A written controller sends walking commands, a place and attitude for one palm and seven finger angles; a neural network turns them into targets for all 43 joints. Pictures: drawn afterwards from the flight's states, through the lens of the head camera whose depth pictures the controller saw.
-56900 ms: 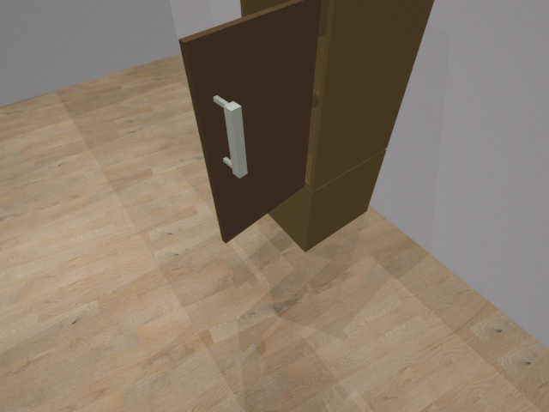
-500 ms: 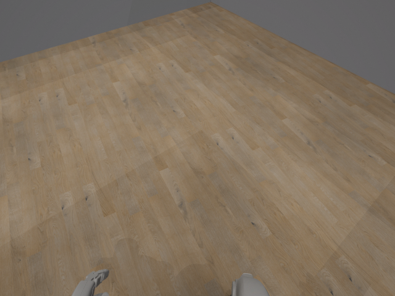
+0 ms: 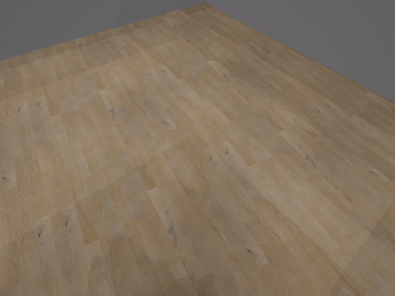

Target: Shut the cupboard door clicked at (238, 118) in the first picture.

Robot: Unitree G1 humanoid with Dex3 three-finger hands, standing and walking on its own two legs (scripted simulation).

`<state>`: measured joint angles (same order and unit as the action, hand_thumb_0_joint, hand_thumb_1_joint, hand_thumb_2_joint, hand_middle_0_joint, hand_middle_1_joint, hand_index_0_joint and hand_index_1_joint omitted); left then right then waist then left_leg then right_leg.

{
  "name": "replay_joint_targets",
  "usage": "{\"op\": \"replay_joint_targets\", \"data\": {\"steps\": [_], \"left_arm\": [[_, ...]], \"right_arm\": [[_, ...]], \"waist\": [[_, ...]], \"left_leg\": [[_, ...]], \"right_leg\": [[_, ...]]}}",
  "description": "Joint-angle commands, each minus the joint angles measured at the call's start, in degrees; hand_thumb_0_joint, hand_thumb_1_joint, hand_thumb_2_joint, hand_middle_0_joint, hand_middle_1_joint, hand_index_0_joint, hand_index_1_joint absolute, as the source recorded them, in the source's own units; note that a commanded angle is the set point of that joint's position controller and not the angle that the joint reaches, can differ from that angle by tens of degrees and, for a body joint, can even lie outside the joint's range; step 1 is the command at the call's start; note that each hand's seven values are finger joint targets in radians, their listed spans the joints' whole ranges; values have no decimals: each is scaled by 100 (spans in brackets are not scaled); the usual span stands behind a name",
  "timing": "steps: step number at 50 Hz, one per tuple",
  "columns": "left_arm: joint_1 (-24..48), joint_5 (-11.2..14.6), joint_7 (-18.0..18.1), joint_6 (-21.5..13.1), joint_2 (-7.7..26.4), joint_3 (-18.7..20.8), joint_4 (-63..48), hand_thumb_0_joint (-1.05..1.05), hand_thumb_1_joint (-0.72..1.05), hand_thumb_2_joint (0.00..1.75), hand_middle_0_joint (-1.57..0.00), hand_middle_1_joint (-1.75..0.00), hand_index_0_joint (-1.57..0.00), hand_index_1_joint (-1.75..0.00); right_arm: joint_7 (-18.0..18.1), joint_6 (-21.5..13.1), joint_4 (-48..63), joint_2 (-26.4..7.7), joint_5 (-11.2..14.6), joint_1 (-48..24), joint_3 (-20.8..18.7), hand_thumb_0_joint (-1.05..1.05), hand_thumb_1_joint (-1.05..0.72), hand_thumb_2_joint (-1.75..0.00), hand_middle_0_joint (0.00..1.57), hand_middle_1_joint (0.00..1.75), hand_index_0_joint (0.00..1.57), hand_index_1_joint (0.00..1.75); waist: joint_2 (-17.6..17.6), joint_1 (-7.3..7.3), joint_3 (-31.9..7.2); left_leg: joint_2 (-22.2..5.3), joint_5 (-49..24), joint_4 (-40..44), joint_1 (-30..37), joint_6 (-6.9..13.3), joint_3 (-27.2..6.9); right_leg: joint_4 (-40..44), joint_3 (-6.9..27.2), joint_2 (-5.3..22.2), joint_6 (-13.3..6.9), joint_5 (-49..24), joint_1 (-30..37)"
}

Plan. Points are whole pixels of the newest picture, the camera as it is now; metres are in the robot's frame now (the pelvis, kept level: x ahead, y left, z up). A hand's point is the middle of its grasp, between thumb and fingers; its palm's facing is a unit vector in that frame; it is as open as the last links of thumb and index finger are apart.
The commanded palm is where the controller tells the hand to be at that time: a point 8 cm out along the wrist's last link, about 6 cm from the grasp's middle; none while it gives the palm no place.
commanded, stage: turn to face it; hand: left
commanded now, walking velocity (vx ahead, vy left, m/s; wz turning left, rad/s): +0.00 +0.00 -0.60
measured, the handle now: out of the picture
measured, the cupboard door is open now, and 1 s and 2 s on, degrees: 29 29 29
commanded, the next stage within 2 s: none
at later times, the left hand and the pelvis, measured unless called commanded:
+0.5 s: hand (137, 275) +0.18 +0.15 -0.15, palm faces -0.26 -0.93 -0.27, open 7.4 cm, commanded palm none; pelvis +0.03 -0.03 +0.00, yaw -17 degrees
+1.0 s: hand (167, 236) +0.27 +0.10 -0.15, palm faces -0.57 -0.79 -0.23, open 7.4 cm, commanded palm none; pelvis +0.05 -0.01 +0.01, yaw -36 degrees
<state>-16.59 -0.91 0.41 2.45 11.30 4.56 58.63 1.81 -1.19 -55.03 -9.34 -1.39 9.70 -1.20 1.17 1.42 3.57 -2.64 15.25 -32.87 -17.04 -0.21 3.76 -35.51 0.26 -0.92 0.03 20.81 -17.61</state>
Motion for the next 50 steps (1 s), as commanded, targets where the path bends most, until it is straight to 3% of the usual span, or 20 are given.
{"op": "replay_joint_targets", "data": {"steps": [1, 5, 10, 13, 14, 15, 16, 17, 19, 21, 28, 31, 32, 33, 34, 35, 37, 39, 46, 50], "left_arm": [[620, -9, -95, -85, 551, 103, -781, 0, 90, 90, -20, -30, -20, -30], [461, 5, -180, 2, 396, 86, -750, 0, 90, 90, -20, -30, -20, -30], [583, -33, -212, 14, 408, 91, -952, 0, 90, 90, -20, -30, -20, -30], [272, -51, -225, -55, 548, 135, -947, 0, 90, 90, -20, -30, -20, -30], [-98, -73, -203, -109, 847, 194, -860, 0, 90, 90, -20, -30, -20, -30], [-375, -127, -123, -196, 1503, 301, -815, 0, 90, 90, -20, -30, -20, -30], [-637, -23, -66, -192, 1721, 293, -766, 0, 90, 90, -20, -30, -20, -30], [-421, -43, -5, -184, 1661, 314, -822, 0, 90, 90, -20, -30, -20, -30], [403, -38, 24, -138, 1354, 218, -1063, 0, 90, 90, -20, -30, -20, -30], [693, -59, 34, -156, 1240, 179, -1193, 0, 90, 90, -20, -30, -20, -30], [568, -84, -10, -97, 1434, 241, -1166, 0, 90, 90, -20, -30, -20, -30], [961, -23, -35, -16, 1324, 223, -1253, 0, 90, 90, -20, -30, -20, -30], [930, 28, -60, 19, 1028, 162, -1370, 0, 90, 90, -20, -30, -20, -30], [883, 63, -129, 21, 712, 95, -1490, 0, 90, 90, -20, -30, -20, -30], [1038, -9, -160, 17, 913, 108, -1534, 0, 90, 90, -20, -30, -20, -30], [1039, -53, -166, 19, 918, 141, -1451, 0, 90, 90, -20, -30, -20, -30], [911, -14, -245, 50, 832, 160, -1286, 0, 90, 90, -20, -30, -20, -30], [942, 5, -286, 93, 722, 117, -1265, 0, 90, 90, -20, -30, -20, -30], [1308, 1, -306, 65, 562, 41, -1368, 0, 90, 90, -20, -30, -20, -30], [713, -21, -257, -43, 793, 75, -1194, 0, 90, 90, -20, -30, -20, -30]], "right_arm": [[119, 21, 239, -1227, -60, 691, -277, 0, -90, -90, 20, 30, 20, 30], [106, 80, 391, -1208, -38, 337, -295, 0, -90, -90, 20, 30, 20, 30], [36, 157, 439, -1301, -34, 254, -415, 0, -90, -90, 20, 30, 20, 30], [0, 191, 519, -1409, -6, 81, -466, 0, -90, -90, 20, 30, 20, 30], [-36, 193, 583, -1306, 31, 31, -468, 0, -90, -90, 20, 30, 20, 30], [-87, 197, 793, -845, 74, -12, -379, 0, -90, -90, 20, 30, 20, 30], [-52, 273, 986, -933, 76, -297, -320, 0, -90, -90, 20, 30, 20, 30], [-18, 314, 1010, -933, 78, -469, -328, 0, -90, -90, 20, 30, 20, 30], [-54, 305, 880, -1056, 61, -365, -362, 0, -90, -90, 20, 30, 20, 30], [-92, 290, 755, -980, 39, -56, -316, 0, -90, -90, 20, 30, 20, 30], [-49, 226, 853, -888, 105, 17, -252, 0, -90, -90, 20, 30, 20, 30], [-5, 150, 659, -1001, 108, 725, -259, 0, -90, -90, 20, 30, 20, 30], [24, 78, 647, -1380, 59, 845, -306, 0, -90, -90, 20, 30, 20, 30], [36, 64, 735, -1939, -29, 920, -403, 0, -90, -90, 20, 30, 20, 30], [62, 75, 782, -1960, -51, 880, -388, 0, -90, -90, 20, 30, 20, 30], [73, 39, 782, -1800, -67, 697, -345, 0, -90, -90, 20, 30, 20, 30], [78, 61, 897, -1518, -58, 287, -278, 0, -90, -90, 20, 30, 20, 30], [78, 73, 843, -1411, -41, 392, -257, 0, -90, -90, 20, 30, 20, 30], [10, 124, 581, -1545, -42, 799, -396, 0, -90, -90, 20, 30, 20, 30], [-52, 164, 612, -1598, 20, 614, -461, 0, -90, -90, 20, 30, 20, 30]], "waist": [[-1148, -376, -263], [-1033, -210, -385], [-1269, -235, -276], [-1074, 3, -364], [-426, 191, -534], [1462, 331, -663], [1355, 468, -648], [1419, 380, -593], [947, 47, -427], [677, -127, -775], [719, -50, -729], [634, -427, -777], [-331, -446, -794], [-1966, -448, -668], [-1560, -487, -565], [-1515, -341, -591], [-1058, -126, -453], [-1126, -178, -494], [-1463, -418, -536], [-1034, -92, -704]], "left_leg": [[-2153, -2490, 1516, 1117, 1111, -1683], [-1716, -3151, 1198, 1209, 853, -342], [-1787, -2295, 1020, 1010, 729, 12], [-1600, -1928, 195, 654, 355, 340], [-1276, -1236, -629, 162, 71, 617], [-406, 1226, -2023, -1220, -288, 945], [-121, 2274, -2977, -1559, -349, 146], [-173, 2093, -3506, -1773, -332, -346], [-317, 1182, -3683, -1842, -363, -572], [-295, 853, -3159, -1397, -419, -415], [56, 931, -1067, -654, -418, -239], [95, -149, 623, 729, -345, -208], [-682, 52, 1437, 1308, -86, -1062], [-2133, -346, 1942, 1356, 539, -2530], [-2562, -908, 1889, 924, 949, -2686], [-2418, -1655, 1686, 903, 993, -2454], [-1842, -2343, 1421, 858, 817, -1214], [-1605, -2704, 1281, 1064, 710, -590], [-1790, -2767, 1004, 1248, 705, -83], [-1592, -2190, -7, 677, 202, 336]], "right_leg": [[-2335, 67, 246, 123, 1134, -1426], [-1919, -324, 321, 222, 686, -1001], [-836, -611, 225, 184, 233, -463], [451, -727, 142, 72, -831, 437], [1012, -259, 460, -80, -1654, 1161], [1512, 1749, 1872, -647, -3337, 2011], [1623, 2389, 2464, -1288, -4150, 1644], [1790, 2723, 2305, -1430, -3348, 1306], [1796, 2012, 1792, -1207, -2093, 1014], [1619, 1440, 1493, -1028, -2185, 955], [1318, 1851, 1329, -1086, -2658, 787], [884, 1743, 939, -583, -1789, -106], [237, 1338, 348, -260, -816, -908], [-1123, 314, -347, 86, 1082, -1590], [-2192, 287, -77, 132, 1437, -1515], [-2799, 324, 24, 171, 1347, -1564], [-3166, 128, 176, 287, 780, -1463], [-2885, -63, 215, 336, 556, -1336], [-1056, -541, 157, 230, 550, -596], [1008, -636, 85, 11, -941, 857]]}}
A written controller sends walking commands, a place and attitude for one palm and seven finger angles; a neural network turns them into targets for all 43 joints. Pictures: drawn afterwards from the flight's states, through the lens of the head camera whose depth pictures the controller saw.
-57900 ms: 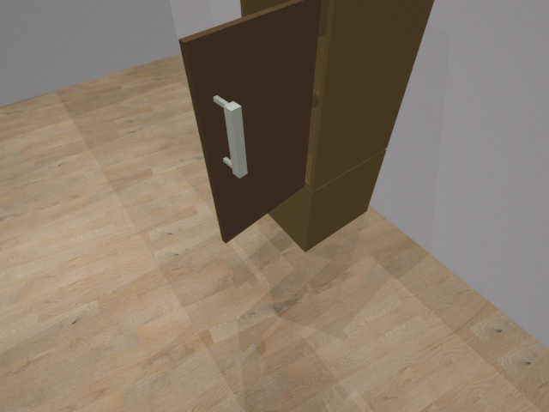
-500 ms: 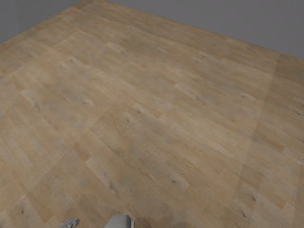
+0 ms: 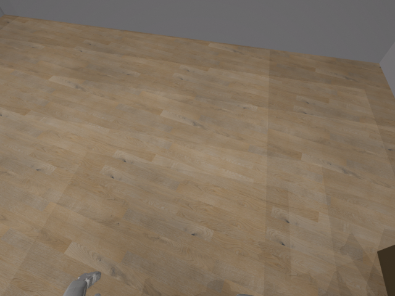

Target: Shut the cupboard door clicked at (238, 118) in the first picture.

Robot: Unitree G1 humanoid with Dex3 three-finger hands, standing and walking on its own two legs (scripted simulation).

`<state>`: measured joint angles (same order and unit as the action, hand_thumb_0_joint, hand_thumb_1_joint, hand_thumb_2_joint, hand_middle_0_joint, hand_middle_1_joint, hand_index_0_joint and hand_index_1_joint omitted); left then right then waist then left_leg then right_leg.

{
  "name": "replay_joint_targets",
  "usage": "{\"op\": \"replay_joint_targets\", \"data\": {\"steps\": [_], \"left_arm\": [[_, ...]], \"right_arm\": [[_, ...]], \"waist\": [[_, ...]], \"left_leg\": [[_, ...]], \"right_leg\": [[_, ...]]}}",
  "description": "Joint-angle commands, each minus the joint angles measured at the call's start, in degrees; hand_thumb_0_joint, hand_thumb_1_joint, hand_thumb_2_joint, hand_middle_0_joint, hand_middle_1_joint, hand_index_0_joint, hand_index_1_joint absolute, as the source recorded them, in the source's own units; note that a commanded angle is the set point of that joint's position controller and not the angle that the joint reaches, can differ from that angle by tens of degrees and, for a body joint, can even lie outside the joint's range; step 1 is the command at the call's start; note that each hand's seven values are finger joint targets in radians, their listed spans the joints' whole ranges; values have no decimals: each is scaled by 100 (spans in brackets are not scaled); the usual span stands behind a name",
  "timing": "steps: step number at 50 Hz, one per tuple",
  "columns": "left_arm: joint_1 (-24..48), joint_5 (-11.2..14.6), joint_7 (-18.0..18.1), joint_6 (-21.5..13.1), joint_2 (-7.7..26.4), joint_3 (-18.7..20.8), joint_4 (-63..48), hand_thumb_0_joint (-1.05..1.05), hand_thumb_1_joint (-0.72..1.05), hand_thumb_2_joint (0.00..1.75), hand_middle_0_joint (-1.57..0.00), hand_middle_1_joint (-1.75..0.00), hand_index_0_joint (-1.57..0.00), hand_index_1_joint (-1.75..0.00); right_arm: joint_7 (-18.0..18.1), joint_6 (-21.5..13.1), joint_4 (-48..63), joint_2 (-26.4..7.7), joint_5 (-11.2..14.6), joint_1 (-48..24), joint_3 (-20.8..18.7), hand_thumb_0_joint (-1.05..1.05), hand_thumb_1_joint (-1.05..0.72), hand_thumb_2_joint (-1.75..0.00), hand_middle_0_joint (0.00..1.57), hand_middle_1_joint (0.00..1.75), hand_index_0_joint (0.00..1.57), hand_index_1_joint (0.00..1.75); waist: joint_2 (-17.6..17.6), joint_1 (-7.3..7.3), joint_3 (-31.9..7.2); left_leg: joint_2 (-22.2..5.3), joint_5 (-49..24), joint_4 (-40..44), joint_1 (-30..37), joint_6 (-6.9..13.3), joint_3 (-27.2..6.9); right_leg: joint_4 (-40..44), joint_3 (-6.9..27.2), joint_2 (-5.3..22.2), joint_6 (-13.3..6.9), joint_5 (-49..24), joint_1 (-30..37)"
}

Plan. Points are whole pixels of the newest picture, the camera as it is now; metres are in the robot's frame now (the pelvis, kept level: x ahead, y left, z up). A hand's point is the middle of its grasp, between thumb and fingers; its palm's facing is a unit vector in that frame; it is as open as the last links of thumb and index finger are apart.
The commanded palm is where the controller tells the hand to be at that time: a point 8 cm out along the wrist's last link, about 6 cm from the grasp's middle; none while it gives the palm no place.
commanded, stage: turn to face it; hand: left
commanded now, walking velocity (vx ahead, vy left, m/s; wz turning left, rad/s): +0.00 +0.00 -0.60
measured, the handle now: out of the picture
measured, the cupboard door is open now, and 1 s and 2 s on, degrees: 29 29 29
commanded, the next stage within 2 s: take the last steps up to it in 1.96 s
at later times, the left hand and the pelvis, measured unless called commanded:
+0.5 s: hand (119, 294) +0.14 +0.19 -0.18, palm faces -0.24 -0.95 -0.19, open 7.4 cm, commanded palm none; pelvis +0.01 +0.01 +0.00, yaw -17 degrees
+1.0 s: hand (160, 265) +0.21 +0.10 -0.16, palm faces -0.54 -0.81 -0.24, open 7.4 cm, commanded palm none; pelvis +0.02 -0.02 +0.00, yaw -34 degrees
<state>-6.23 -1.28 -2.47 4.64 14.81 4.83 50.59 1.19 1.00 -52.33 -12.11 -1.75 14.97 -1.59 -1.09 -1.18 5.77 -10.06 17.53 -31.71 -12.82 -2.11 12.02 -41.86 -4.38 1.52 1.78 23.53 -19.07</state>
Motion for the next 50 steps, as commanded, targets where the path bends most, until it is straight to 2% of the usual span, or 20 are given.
{"op": "replay_joint_targets", "data": {"steps": [1, 2, 3, 4, 7, 12, 17, 18, 20, 21, 25, 31, 34, 35, 36, 37, 38, 39, 42, 50], "left_arm": [[-756, -14, 86, -319, 837, 125, -258, 0, 90, 90, -20, -30, -20, -30], [-1093, -38, 173, -368, 1411, 251, -131, 0, 90, 90, -20, -30, -20, -30], [-1342, 44, 238, -341, 1526, 246, -93, 0, 90, 90, -20, -30, -20, -30], [-1065, 20, 295, -352, 1408, 268, -119, 0, 90, 90, -20, -30, -20, -30], [-148, 9, 311, -320, 977, 132, -432, 0, 90, 90, -20, -30, -20, -30], [-169, -42, 260, -308, 1038, 153, -448, 0, 90, 90, -20, -30, -20, -30], [-87, -5, 246, -259, 1018, 207, -432, 0, 90, 90, -20, -30, -20, -30], [-5, 33, 239, -229, 885, 178, -479, 0, 90, 90, -20, -30, -20, -30], [-227, 85, 149, -215, 361, 53, -663, 0, 90, 90, -20, -30, -20, -30], [-192, 22, 127, -200, 548, 91, -641, 0, 90, 90, -20, -30, -20, -30], [-174, 23, -15, -149, 399, 131, -428, 0, 90, 90, -20, -30, -20, -30], [86, 39, -22, -182, 216, 22, -508, 0, 90, 90, -20, -30, -20, -30], [-331, 27, -5, -249, 325, 43, -377, 0, 90, 90, -20, -30, -20, -30], [-658, 4, 29, -290, 567, 88, -274, 0, 90, 90, -20, -30, -20, -30], [-958, -41, 99, -353, 1120, 192, -173, 0, 90, 90, -20, -30, -20, -30], [-1288, 15, 170, -367, 1471, 242, -61, 0, 90, 90, -20, -30, -20, -30], [-1274, 28, 236, -366, 1441, 253, -61, 0, 90, 90, -20, -30, -20, -30], [-878, 9, 271, -350, 1344, 252, -126, 0, 90, 90, -20, -30, -20, -30], [-159, -16, 293, -341, 967, 148, -385, 0, 90, 90, -20, -30, -20, -30], [-134, -23, 266, -293, 1074, 201, -363, 0, 90, 90, -20, -30, -20, -30]], "right_arm": [[-28, -52, 427, -1111, 108, 63, -402, 0, -90, -90, 20, 30, 20, 30], [-43, -45, 738, -633, 115, -328, -271, 0, -90, -90, 20, 30, 20, 30], [31, 48, 841, -788, 104, -663, -241, 0, -90, -90, 20, 30, 20, 30], [75, 73, 776, -743, 118, -649, -252, 0, -90, -90, 20, 30, 20, 30], [-12, 100, 513, -777, 85, -356, -270, 0, -90, -90, 20, 30, 20, 30], [-43, 102, 556, -694, 83, -377, -277, 0, -90, -90, 20, 30, 20, 30], [45, -41, 499, -687, 134, 63, -243, 0, -90, -90, 20, 30, 20, 30], [70, -98, 416, -795, 131, 321, -249, 0, -90, -90, 20, 30, 20, 30], [97, -141, 540, -1629, 31, 420, -377, 0, -90, -90, 20, 30, 20, 30], [111, -144, 591, -1595, -14, 315, -339, 0, -90, -90, 20, 30, 20, 30], [145, -136, 720, -1162, -15, -414, -249, 0, -90, -90, 20, 30, 20, 30], [72, -78, 454, -1318, -7, 53, -383, 0, -90, -90, 20, 30, 20, 30], [32, -36, 459, -1391, 35, -126, -435, 0, -90, -90, 20, 30, 20, 30], [-7, -24, 492, -1309, 76, -151, -449, 0, -90, -90, 20, 30, 20, 30], [-37, -20, 634, -929, 119, -202, -369, 0, -90, -90, 20, 30, 20, 30], [-24, 26, 910, -746, 117, -708, -280, 0, -90, -90, 20, 30, 20, 30], [42, 100, 887, -857, 120, -817, -274, 0, -90, -90, 20, 30, 20, 30], [54, 103, 832, -832, 121, -823, -295, 0, -90, -90, 20, 30, 20, 30], [-25, 62, 578, -788, 82, -521, -273, 0, -90, -90, 20, 30, 20, 30], [23, -19, 544, -684, 147, -122, -227, 0, -90, -90, 20, 30, 20, 30]], "waist": [[94, 368, -1161], [1768, 574, -993], [1422, 726, -903], [1915, 523, -906], [1035, 81, -819], [885, 104, -578], [990, -85, -836], [728, -219, -909], [-1751, -164, -924], [-1320, -170, -917], [-974, 144, -591], [-1200, -115, -807], [-1079, 126, -928], [-638, 286, -1002], [907, 447, -1115], [1706, 681, -885], [1592, 644, -831], [1871, 482, -669], [1094, 111, -795], [1010, -13, -939]], "left_leg": [[-512, -1393, -987, -610, 68, -183], [396, 1805, -2244, -2242, -243, 1], [416, 2011, -3095, -2361, -230, -838], [395, 1811, -3525, -2581, -234, -1140], [340, 695, -3385, -2011, -314, -1138], [621, 536, -2161, -1361, -302, -995], [846, -20, -85, -222, -194, -989], [714, -451, 720, 451, -146, -1067], [-1537, -1037, 1693, 913, 787, -3291], [-1805, -964, 1723, 459, 1123, -3341], [-978, -2401, 1226, 442, 911, -1497], [-1060, -2970, 747, 748, 869, -885], [-928, -2451, 99, 420, 522, -557], [-714, -1944, -520, -92, 261, -387], [-90, -173, -1570, -1352, -94, 12], [501, 2039, -2700, -2192, -241, -386], [410, 1812, -3304, -2272, -198, -1065], [384, 1581, -3605, -2481, -202, -1249], [376, 749, -3085, -1892, -281, -1110], [803, 206, -492, -603, -248, -939]], "right_leg": [[2058, 679, 586, -427, -2207, 2078], [2133, 2423, 1959, -1084, -4312, 2647], [2087, 2586, 2212, -1513, -4862, 2110], [2150, 2736, 1934, -1555, -4383, 1959], [2120, 1729, 1229, -1220, -3078, 1220], [2350, 2033, 1036, -1222, -1707, 493], [1742, 2443, 867, -999, -2140, 296], [1393, 2235, 594, -727, -1879, -117], [-812, 738, -539, -110, 1031, -1306], [-1769, 784, -298, -80, 1178, -1202], [-2254, 414, 15, 121, 416, -1264], [-335, -77, -104, 34, 262, -376], [1137, -285, -235, -89, -829, 587], [1772, 15, -36, -215, -1459, 1345], [2164, 1512, 1172, -654, -2635, 2334], [2223, 2681, 2091, -1301, -4237, 2079], [2354, 2839, 2027, -1503, -3603, 1595], [2456, 2913, 1849, -1530, -2835, 1418], [2134, 1835, 1194, -1230, -2786, 1065], [1691, 2269, 953, -1070, -2799, 669]]}}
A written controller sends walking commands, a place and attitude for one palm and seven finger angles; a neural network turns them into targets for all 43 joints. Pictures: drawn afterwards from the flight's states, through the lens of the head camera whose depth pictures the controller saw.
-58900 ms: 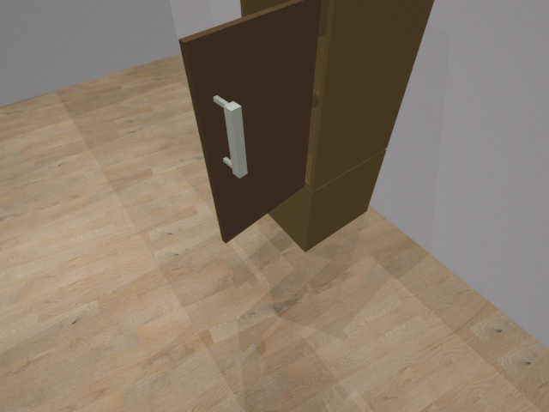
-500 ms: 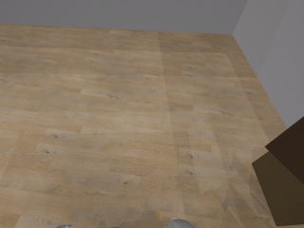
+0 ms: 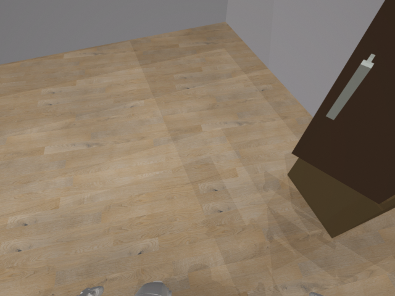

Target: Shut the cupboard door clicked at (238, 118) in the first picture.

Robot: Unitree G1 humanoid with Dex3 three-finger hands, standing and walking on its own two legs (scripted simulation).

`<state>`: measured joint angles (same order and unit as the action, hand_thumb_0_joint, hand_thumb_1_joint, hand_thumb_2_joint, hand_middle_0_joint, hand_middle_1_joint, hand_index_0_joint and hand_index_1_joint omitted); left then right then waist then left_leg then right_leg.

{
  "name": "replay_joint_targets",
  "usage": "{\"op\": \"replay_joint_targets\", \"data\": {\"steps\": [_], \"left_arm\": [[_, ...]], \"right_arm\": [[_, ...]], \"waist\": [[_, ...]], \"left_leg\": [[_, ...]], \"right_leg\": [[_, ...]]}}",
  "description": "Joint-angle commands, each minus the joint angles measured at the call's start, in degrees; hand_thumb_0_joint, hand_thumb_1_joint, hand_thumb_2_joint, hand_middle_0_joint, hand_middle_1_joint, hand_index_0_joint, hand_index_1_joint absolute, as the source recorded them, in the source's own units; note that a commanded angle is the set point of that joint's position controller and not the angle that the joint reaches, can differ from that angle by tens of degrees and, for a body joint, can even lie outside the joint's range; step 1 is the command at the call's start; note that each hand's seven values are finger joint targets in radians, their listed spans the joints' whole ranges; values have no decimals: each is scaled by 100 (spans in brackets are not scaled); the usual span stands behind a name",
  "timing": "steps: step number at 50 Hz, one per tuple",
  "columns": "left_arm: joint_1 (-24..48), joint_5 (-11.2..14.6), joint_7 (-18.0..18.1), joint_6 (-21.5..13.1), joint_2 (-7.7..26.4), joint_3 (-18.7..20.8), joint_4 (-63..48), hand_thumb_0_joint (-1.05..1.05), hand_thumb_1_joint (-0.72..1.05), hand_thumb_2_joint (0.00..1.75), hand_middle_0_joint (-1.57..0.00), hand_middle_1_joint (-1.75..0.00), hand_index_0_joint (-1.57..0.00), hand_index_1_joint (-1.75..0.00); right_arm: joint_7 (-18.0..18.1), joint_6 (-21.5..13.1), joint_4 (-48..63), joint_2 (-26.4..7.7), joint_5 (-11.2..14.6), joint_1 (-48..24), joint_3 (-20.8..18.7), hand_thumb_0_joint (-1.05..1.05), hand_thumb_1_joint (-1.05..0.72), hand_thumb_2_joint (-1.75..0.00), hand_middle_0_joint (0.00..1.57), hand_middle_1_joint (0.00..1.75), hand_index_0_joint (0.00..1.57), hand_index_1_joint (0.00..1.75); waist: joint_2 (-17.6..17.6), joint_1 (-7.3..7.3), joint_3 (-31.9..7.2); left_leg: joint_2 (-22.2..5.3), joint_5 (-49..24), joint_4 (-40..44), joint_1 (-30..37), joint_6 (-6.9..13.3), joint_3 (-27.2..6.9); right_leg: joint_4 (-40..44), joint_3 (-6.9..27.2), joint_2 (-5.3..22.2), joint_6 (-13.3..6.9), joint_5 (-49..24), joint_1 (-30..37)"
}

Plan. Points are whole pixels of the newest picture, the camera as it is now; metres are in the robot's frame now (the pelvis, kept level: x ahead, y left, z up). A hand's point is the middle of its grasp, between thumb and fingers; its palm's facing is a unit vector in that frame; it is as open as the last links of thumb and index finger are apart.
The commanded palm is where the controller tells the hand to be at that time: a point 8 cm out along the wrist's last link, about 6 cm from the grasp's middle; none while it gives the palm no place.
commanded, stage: turn to face it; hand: left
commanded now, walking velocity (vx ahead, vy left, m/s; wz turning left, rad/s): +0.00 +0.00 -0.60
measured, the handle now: (350, 88) +0.63 -0.37 +0.04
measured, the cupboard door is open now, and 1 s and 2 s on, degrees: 29 29 29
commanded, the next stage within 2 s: take the last steps up to it in 0.96 s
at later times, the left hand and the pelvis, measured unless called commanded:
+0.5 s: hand (142, 264) +0.20 +0.14 -0.15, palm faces -0.31 -0.91 -0.28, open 7.4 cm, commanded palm none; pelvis +0.01 -0.02 -0.01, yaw -18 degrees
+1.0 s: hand (147, 255) +0.22 +0.14 -0.17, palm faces -0.45 -0.87 -0.19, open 7.4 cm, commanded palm none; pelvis +0.06 +0.00 +0.00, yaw -30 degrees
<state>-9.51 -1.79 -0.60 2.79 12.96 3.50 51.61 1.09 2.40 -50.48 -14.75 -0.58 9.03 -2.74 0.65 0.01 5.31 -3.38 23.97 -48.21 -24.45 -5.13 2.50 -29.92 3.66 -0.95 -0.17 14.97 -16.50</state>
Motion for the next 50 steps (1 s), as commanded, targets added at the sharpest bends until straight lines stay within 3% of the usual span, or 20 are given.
{"op": "replay_joint_targets", "data": {"steps": [1, 2, 3, 4, 5, 9, 16, 19, 20, 21, 22, 24, 27, 36, 39, 40, 42, 43, 46, 50], "left_arm": [[323, 64, 76, -80, 1220, 326, -500, 0, 90, 90, -20, -30, -20, -30], [323, 108, 62, -43, 974, 278, -567, 0, 90, 90, -20, -30, -20, -30], [61, 164, -6, -7, 596, 206, -668, 0, 90, 90, -20, -30, -20, -30], [183, 118, -39, -27, 664, 198, -776, 0, 90, 90, -20, -30, -20, -30], [240, 48, -38, -3, 746, 214, -714, 0, 90, 90, -20, -30, -20, -30], [263, 91, -172, 20, 559, 213, -545, 0, 90, 90, -20, -30, -20, -30], [611, 91, -202, -4, 412, 134, -618, 0, 90, 90, -20, -30, -20, -30], [143, 82, -172, -56, 527, 159, -490, 0, 90, 90, -20, -30, -20, -30], [-251, 59, -137, -106, 778, 202, -367, 0, 90, 90, -20, -30, -20, -30], [-674, 9, -58, -172, 1384, 315, -237, 0, 90, 90, -20, -30, -20, -30], [-946, 93, 11, -184, 1716, 351, -129, 0, 90, 90, -20, -30, -20, -30], [-492, 84, 113, -186, 1520, 356, -210, 0, 90, 90, -20, -30, -20, -30], [178, 78, 119, -192, 1101, 224, -428, 0, 90, 90, -20, -30, -20, -30], [-103, 22, 103, -181, 1167, 281, -289, 0, 90, 90, -20, -30, -20, -30], [110, 80, 112, -137, 1085, 266, -269, 0, 90, 90, -20, -30, -20, -30], [96, 101, 111, -127, 892, 225, -268, 0, 90, 90, -20, -30, -20, -30], [-206, 144, 50, -102, 442, 133, -400, 0, 90, 90, -20, -30, -20, -30], [4, 80, 62, -44, 565, 146, -383, 0, 90, 90, -20, -30, -20, -30], [-20, 88, -15, -49, 494, 174, -210, 0, 90, 90, -20, -30, -20, -30], [146, 94, -40, -29, 317, 77, -166, 0, 90, 90, -20, -30, -20, -30]], "right_arm": [[53, -193, 269, -460, 24, 758, -115, 0, -90, -90, 20, 30, 20, 30], [77, -258, 225, -698, -8, 934, -144, 0, -90, -90, 20, 30, 20, 30], [86, -297, 281, -1296, -105, 963, -242, 0, -90, -90, 20, 30, 20, 30], [107, -260, 397, -1468, -125, 1015, -255, 0, -90, -90, 20, 30, 20, 30], [128, -300, 371, -1335, -140, 854, -199, 0, -90, -90, 20, 30, 20, 30], [149, -310, 426, -908, -132, 538, -124, 0, -90, -90, 20, 30, 20, 30], [69, -230, 191, -1062, -125, 856, -261, 0, -90, -90, 20, 30, 20, 30], [29, -187, 214, -1123, -88, 598, -308, 0, -90, -90, 20, 30, 20, 30], [-10, -180, 253, -1043, -45, 555, -308, 0, -90, -90, 20, 30, 20, 30], [-43, -170, 441, -614, 4, 432, -222, 0, -90, -90, 20, 30, 20, 30], [-16, -105, 668, -534, -1, 10, -147, 0, -90, -90, 20, 30, 20, 30], [62, -48, 550, -577, -1, -64, -162, 0, -90, -90, 20, 30, 20, 30], [-16, -46, 246, -525, -46, 310, -144, 0, -90, -90, 20, 30, 20, 30], [13, -129, 290, -379, 4, 196, -88, 0, -90, -90, 20, 30, 20, 30], [70, -189, 106, -391, 12, 694, -73, 0, -90, -90, 20, 30, 20, 30], [79, -245, 24, -507, 8, 856, -90, 0, -90, -90, 20, 30, 20, 30], [107, -266, 120, -1239, -114, 954, -187, 0, -90, -90, 20, 30, 20, 30], [157, -279, 68, -1179, -141, 951, -177, 0, -90, -90, 20, 30, 20, 30], [184, -302, 137, -780, -146, 546, -62, 0, -90, -90, 20, 30, 20, 30], [176, -272, -70, -738, -117, 840, -102, 0, -90, -90, 20, 30, 20, 30]], "waist": [[750, -288, -914], [132, -337, -940], [-1600, -260, -998], [-1678, -325, -854], [-1615, -252, -811], [-1126, -57, -747], [-1478, -287, -761], [-1242, 4, -802], [-732, 199, -944], [983, 425, -1086], [1504, 577, -890], [1647, 334, -678], [849, -68, -865], [806, 48, -837], [722, -222, -830], [284, -257, -936], [-1635, -185, -931], [-1715, -291, -842], [-1059, 1, -675], [-1083, -160, -827]], "left_leg": [[144, -986, 1855, 1130, 75, 32], [-269, -1157, 2669, 1755, 212, -392], [-1686, -1517, 3152, 2259, 769, -1908], [-2512, -1907, 3306, 1747, 1345, -2374], [-2476, -2193, 3284, 1541, 1429, -2375], [-1592, -4011, 2706, 1998, 1179, -456], [-1710, -4035, 2344, 2048, 1111, 194], [-1648, -3160, 1793, 1530, 785, 482], [-1423, -2673, 1127, 1008, 527, 650], [-725, -457, -38, -325, 169, 1078], [-197, 1457, -1160, -1048, 38, 530], [-312, 929, -2016, -1419, 73, -313], [-341, -77, -1674, -811, -16, -170], [56, -65, 355, -64, 56, -46], [160, -1049, 1839, 1056, 134, -5], [-114, -1499, 2491, 1645, 236, -261], [-2106, -2823, 3031, 1988, 1291, -2082], [-2228, -3058, 3158, 1773, 1459, -2207], [-1608, -4271, 2808, 1750, 1409, -1077], [-1403, -4770, 2562, 2204, 1319, -406]], "right_leg": [[294, 1427, 1062, -680, -1629, 51], [-186, 1143, 624, -387, -964, -530], [-1405, 317, -235, -5, 880, -1475], [-2651, -149, -178, 99, 2119, -1481], [-3408, 66, -4, 145, 2027, -1563], [-3524, -347, 225, 348, 1241, -1551], [-1455, -919, 127, 209, 1121, -641], [-79, -1067, 48, 69, 41, 371], [584, -740, 264, -72, -598, 1218], [1018, 935, 1585, -529, -1908, 2232], [1048, 1930, 2413, -1148, -3472, 1844], [1187, 1998, 2099, -1312, -2464, 1375], [970, 834, 1396, -992, -2245, 993], [834, 1321, 1318, -1114, -2208, 837], [430, 1306, 1081, -760, -1967, 286], [69, 1113, 792, -515, -1562, -72], [-1672, -141, -204, 17, 1643, -1069], [-2653, -24, -117, 103, 2007, -1185], [-3250, -84, 126, 200, 1439, -1255], [-2204, -496, 159, 223, 1226, -916]]}}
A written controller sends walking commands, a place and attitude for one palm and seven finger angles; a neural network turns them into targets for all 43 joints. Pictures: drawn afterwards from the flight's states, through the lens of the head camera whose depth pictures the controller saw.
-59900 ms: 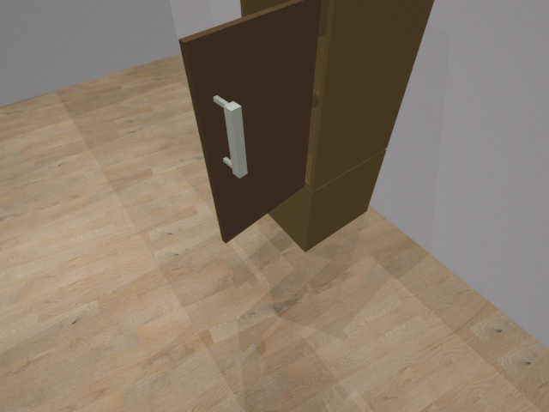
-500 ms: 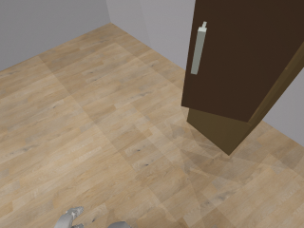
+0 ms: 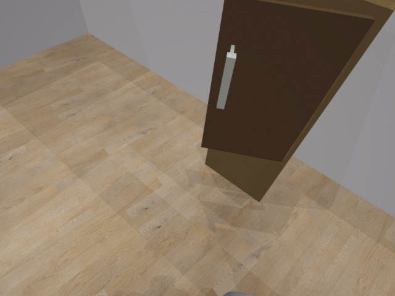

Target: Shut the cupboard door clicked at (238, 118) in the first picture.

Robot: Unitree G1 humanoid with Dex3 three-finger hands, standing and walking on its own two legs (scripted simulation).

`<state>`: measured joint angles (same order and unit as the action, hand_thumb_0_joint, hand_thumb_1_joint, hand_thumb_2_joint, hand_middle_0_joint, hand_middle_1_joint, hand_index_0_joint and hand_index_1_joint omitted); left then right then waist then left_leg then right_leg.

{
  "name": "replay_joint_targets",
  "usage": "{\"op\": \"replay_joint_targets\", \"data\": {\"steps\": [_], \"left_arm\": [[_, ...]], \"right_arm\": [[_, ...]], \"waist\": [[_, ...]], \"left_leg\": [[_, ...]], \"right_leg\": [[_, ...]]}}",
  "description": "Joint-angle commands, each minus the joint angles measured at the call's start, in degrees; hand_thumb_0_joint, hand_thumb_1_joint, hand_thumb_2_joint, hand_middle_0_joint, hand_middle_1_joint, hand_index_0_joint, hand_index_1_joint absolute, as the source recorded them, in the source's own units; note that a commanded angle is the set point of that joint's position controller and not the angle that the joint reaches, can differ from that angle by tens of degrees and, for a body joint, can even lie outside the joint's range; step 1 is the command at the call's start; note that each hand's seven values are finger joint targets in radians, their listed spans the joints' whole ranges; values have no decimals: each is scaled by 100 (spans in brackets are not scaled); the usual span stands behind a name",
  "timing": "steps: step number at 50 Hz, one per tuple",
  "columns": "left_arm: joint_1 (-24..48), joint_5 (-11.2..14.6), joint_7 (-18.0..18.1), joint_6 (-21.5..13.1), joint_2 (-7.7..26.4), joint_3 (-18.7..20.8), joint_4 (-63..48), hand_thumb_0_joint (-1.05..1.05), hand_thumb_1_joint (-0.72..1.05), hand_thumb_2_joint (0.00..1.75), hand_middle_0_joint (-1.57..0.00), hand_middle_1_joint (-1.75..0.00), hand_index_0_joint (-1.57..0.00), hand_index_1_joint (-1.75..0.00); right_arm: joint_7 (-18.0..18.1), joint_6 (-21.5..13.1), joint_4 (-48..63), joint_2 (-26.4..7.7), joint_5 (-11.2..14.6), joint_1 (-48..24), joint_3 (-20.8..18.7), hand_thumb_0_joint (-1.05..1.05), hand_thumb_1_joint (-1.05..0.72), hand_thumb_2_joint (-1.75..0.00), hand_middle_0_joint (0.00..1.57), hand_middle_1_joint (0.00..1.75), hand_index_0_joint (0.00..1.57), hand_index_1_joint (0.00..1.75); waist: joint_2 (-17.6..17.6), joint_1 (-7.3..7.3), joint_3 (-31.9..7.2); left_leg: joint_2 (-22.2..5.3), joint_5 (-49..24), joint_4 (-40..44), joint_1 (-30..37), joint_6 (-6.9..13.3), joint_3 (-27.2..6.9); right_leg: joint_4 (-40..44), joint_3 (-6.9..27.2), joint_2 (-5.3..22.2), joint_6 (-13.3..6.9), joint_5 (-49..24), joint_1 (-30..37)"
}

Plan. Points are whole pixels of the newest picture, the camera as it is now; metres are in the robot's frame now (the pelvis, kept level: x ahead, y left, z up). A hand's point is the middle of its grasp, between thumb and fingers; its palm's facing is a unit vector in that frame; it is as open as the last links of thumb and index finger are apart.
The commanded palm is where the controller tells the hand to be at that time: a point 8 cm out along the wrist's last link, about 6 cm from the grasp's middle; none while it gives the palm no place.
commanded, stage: take the last steps up to it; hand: left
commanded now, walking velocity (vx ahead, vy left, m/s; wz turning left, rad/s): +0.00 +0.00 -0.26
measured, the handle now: (226, 78) +0.68 -0.03 +0.04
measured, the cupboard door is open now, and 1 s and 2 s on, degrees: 29 29 29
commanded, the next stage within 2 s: come to a stop and stand still in 0.72 s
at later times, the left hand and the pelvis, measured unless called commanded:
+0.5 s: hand out of the picture +0.10 +0.15 -0.20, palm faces -0.08 -0.99 -0.14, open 7.4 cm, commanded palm none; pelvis +0.07 -0.03 -0.01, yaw -6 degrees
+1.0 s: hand (192, 219) +0.32 +0.03 -0.17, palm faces -0.23 -0.95 -0.21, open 7.4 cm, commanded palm none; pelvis +0.18 -0.12 -0.01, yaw -10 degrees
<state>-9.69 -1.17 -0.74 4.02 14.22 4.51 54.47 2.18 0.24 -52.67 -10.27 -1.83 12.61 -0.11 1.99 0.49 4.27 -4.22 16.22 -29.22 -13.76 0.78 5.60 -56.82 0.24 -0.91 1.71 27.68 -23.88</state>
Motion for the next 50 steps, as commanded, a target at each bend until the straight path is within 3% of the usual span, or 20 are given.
{"op": "replay_joint_targets", "data": {"steps": [1, 5, 8, 10, 11, 12, 16, 22, 23, 25, 26, 29, 34, 40, 42, 43, 44, 45, 47, 50], "left_arm": [[202, 33, -21, -152, 143, -34, -448, 0, 90, 90, -20, -30, -20, -30], [85, 20, -36, -177, 116, -60, -338, 0, 90, 90, -20, -30, -20, -30], [-483, -33, -94, -217, 370, 41, -140, 0, 90, 90, -20, -30, -20, -30], [-1055, -67, -6, -297, 1179, 194, 67, 0, 90, 90, -20, -30, -20, -30], [-1170, -24, 57, -335, 1139, 199, 60, 0, 90, 90, -20, -30, -20, -30], [-940, -31, 81, -367, 996, 187, 65, 0, 90, 90, -20, -30, -20, -30], [-210, -47, 100, -498, 590, 43, -94, 0, 90, 90, -20, -30, -20, -30], [-280, -13, 22, -482, 625, 71, 128, 0, 90, 90, -20, -30, -20, -30], [-280, 25, 10, -453, 515, 46, 138, 0, 90, 90, -20, -30, -20, -30], [-437, 20, -71, -425, 0, -86, -83, 0, 90, 90, -20, -30, -20, -30], [-87, -71, -86, -384, 259, -39, -192, 0, 90, 90, -20, -30, -20, -30], [-29, -98, -178, -365, 183, 26, -64, 0, 90, 90, -20, -30, -20, -30], [-56, -41, -203, -277, -99, -71, 19, 0, 90, 90, -20, -30, -20, -30], [284, -41, -173, -361, -59, -110, -89, 0, 90, 90, -20, -30, -20, -30], [-278, -35, -130, -447, -8, -79, 110, 0, 90, 90, -20, -30, -20, -30], [-792, -29, -63, -535, 251, -38, 291, 0, 90, 90, -20, -30, -20, -30], [-1234, -56, 65, -627, 762, 52, 479, 0, 90, 90, -20, -30, -20, -30], [-1323, 19, 127, -643, 962, 5, 528, 0, 90, 90, -20, -30, -20, -30], [-541, -6, 223, -652, 792, -66, 420, 0, 90, 90, -20, -30, -20, -30], [-266, -13, 326, -518, 636, -54, 316, 0, 90, 90, -20, -30, -20, -30]], "right_arm": [[50, -42, 104, -1217, 4, 525, -400, 0, -90, -90, 20, 30, 20, 30], [2, 17, -52, -1278, -5, 585, -463, 0, -90, -90, 20, 30, 20, 30], [-34, 23, -61, -1260, 34, 355, -497, 0, -90, -90, 20, 30, 20, 30], [-112, 7, 282, -687, 77, -240, -349, 0, -90, -90, 20, 30, 20, 30], [-94, 32, 344, -874, 53, -499, -378, 0, -90, -90, 20, 30, 20, 30], [-98, 17, 280, -879, 61, -541, -413, 0, -90, -90, 20, 30, 20, 30], [-206, -5, -23, -668, 2, 120, -405, 0, -90, -90, 20, 30, 20, 30], [-130, -200, -172, -573, 13, 710, -347, 0, -90, -90, 20, 30, 20, 30], [-95, -259, -323, -739, 3, 1102, -365, 0, -90, -90, 20, 30, 20, 30], [14, -302, -512, -1757, -116, 2124, -565, 0, -90, -90, 20, 30, 20, 30], [79, -274, -549, -1779, -93, 2064, -538, 0, -90, -90, 20, 30, 20, 30], [83, -327, -305, -1148, -55, 1112, -372, 0, -90, -90, 20, 30, 20, 30], [34, -361, -478, -1016, -19, 1147, -370, 0, -90, -90, 20, 30, 20, 30], [-61, -226, -552, -1034, -27, 1114, -490, 0, -90, -90, 20, 30, 20, 30], [-74, -163, -564, -1016, -4, 926, -481, 0, -90, -90, 20, 30, 20, 30], [-101, -162, -599, -839, 58, 981, -446, 0, -90, -90, 20, 30, 20, 30], [-142, -175, -578, -367, 114, 1174, -336, 0, -90, -90, 20, 30, 20, 30], [-101, -75, -454, -214, 179, 1052, -263, 0, -90, -90, 20, 30, 20, 30], [-44, 49, -625, -274, 206, 1229, -272, 0, -90, -90, 20, 30, 20, 30], [-41, 138, -714, -398, 210, 855, -308, 0, -90, -90, 20, 30, 20, 30]], "waist": [[-1259, -238, -748], [-1285, -247, -663], [-625, 93, -569], [1466, 492, -204], [1160, 558, -83], [1351, 403, 174], [537, -203, -7], [311, -398, -267], [-7, -557, -379], [-2202, -829, -677], [-1656, -829, -555], [-984, -328, 106], [-1108, -234, -106], [-1267, -311, -37], [-1042, 10, -300], [-574, 238, -600], [750, 358, -1052], [898, 278, -1084], [1512, -14, -1006], [769, 51, -972]], "left_leg": [[-1351, -3903, 653, 1134, 735, -671], [-1445, -2454, 666, 697, 641, -756], [-1121, 154, 217, -433, 204, -463], [89, 2263, -2087, -2409, -304, 401], [6, 1969, -2960, -2679, -254, -224], [-88, 1661, -3357, -2831, -247, -385], [-197, 669, -2887, -1726, -341, -194], [118, -204, -340, -87, -325, 255], [33, -488, 197, 788, -317, 106], [-2422, 665, 1564, 1893, 618, -3354], [-2641, 679, 1811, 1578, 800, -3603], [-2012, -106, 1830, 472, 625, -2043], [-1494, -1691, 1631, 567, 534, -393], [-1412, -1266, 1293, 298, 480, -182], [-1112, -1349, 560, 196, 237, 40], [-791, -1249, -175, -137, -3, 247], [-186, 332, -1280, -1163, -263, 537], [35, 2153, -1904, -840, -298, 9], [-71, 1989, -2336, -795, -302, -425], [80, 1612, -2641, -937, -339, -506]], "right_leg": [[781, -229, 132, 20, -71, -36], [1822, -487, 18, -93, -419, 723], [3451, -301, 153, -279, -1074, 2061], [4686, 2346, 2039, -1324, -78, 2731], [4796, 2647, 2160, -1686, -26, 2370], [4857, 2563, 1997, -1748, 39, 2120], [4571, 936, 1345, -1421, -844, 1208], [3803, 739, 969, -1207, -1202, 1026], [3195, 614, 793, -1039, -1050, 538], [190, -295, -231, -438, 687, -1205], [-737, 272, 22, -427, 518, -1489], [-1192, 288, 497, -254, -673, -1365], [207, -153, 528, -79, -1254, -791], [1929, -615, 330, -117, -1431, 175], [2807, -804, 131, -142, -1899, 1170], [3225, -443, 394, -183, -2428, 2106], [3384, 897, 1663, -482, -3992, 3250], [3624, 1316, 2452, -857, -5685, 2593], [3449, 1171, 2301, -1163, -6589, 2146], [3248, 716, 2183, -1205, -6803, 2199]]}}
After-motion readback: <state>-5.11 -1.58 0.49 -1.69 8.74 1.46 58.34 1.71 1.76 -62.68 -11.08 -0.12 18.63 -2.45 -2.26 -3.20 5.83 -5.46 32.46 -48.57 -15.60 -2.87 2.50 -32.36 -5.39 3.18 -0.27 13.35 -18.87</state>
